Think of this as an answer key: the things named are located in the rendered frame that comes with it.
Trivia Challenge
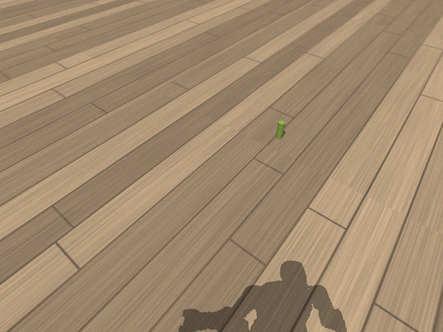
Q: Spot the can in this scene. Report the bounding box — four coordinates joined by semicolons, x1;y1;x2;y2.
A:
275;120;285;139

